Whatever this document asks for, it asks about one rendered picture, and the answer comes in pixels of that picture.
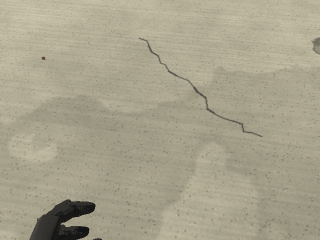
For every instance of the left robot hand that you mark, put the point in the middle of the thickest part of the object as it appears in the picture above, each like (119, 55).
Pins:
(48, 226)

